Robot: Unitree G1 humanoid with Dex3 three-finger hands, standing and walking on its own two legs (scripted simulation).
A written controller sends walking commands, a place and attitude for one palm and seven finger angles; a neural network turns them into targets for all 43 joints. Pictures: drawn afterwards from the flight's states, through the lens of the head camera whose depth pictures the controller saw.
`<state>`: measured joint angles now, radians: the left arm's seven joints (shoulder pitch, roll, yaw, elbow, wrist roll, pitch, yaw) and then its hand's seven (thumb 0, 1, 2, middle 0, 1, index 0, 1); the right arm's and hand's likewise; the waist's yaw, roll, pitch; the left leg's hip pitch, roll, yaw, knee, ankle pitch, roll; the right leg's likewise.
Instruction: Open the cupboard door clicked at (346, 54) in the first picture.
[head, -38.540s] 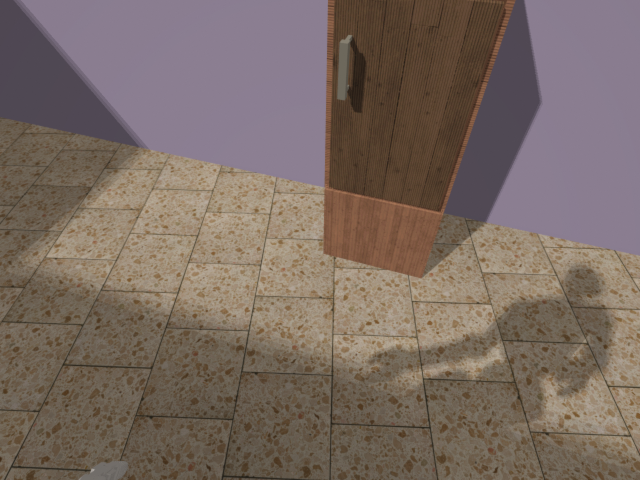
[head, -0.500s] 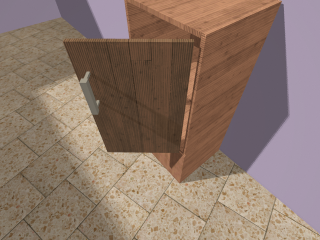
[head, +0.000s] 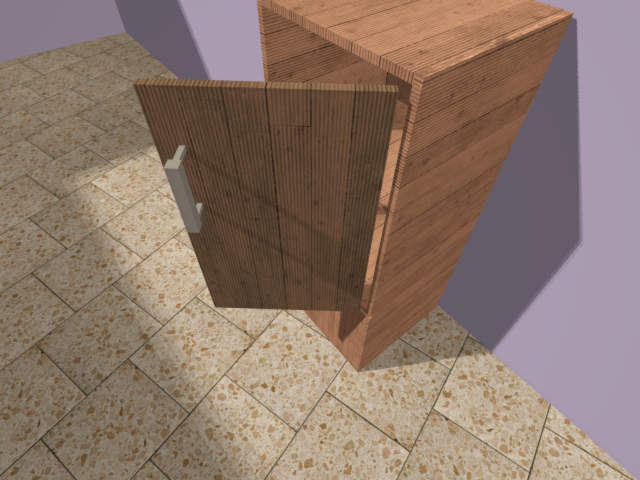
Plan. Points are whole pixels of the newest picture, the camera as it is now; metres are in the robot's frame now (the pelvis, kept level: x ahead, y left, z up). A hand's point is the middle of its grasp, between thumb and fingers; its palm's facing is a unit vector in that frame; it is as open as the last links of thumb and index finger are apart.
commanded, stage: look again from close up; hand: left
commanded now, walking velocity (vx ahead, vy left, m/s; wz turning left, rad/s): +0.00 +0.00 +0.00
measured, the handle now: (187, 190) +0.53 +0.26 +0.04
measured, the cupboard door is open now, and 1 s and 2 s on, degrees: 50 50 50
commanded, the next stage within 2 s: raise the hand with hooked fingers in 0.40 s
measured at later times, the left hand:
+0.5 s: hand out of the picture -0.01 +0.17 -0.18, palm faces +0.04 -0.98 -0.18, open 7.4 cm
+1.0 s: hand (162, 474) +0.14 +0.20 -0.05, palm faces +0.12 -0.99 -0.01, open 9.0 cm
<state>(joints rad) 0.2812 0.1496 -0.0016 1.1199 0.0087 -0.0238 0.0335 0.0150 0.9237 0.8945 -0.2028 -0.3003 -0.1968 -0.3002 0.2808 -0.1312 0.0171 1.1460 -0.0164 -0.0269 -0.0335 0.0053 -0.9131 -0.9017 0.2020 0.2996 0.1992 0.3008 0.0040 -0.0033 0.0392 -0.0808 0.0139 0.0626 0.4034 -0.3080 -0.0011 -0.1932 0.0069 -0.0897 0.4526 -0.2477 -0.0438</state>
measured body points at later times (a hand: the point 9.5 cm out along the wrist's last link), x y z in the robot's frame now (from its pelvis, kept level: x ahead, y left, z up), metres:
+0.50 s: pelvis +0.00 +0.01 +0.00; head +0.01 +0.01 +0.45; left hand -0.01 +0.22 -0.16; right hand -0.02 -0.20 -0.16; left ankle -0.06 +0.11 -0.74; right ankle +0.00 -0.09 -0.74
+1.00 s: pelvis -0.05 +0.00 -0.08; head +0.00 +0.02 +0.37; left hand +0.13 +0.25 -0.05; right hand +0.20 -0.23 -0.09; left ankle -0.06 +0.11 -0.74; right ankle +0.00 -0.09 -0.74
